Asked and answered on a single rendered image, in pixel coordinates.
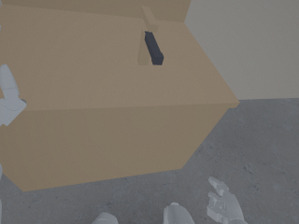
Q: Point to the left robot hand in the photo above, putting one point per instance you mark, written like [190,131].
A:
[10,106]

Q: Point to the robot thigh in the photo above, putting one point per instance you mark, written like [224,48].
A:
[106,218]
[177,214]

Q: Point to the right robot hand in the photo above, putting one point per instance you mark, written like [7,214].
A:
[227,207]

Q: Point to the counter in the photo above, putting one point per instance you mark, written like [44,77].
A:
[97,108]

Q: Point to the robot right thigh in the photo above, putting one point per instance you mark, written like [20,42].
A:
[177,214]

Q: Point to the tap lever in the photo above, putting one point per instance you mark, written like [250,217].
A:
[157,57]

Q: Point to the robot left thigh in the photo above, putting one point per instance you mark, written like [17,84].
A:
[106,218]

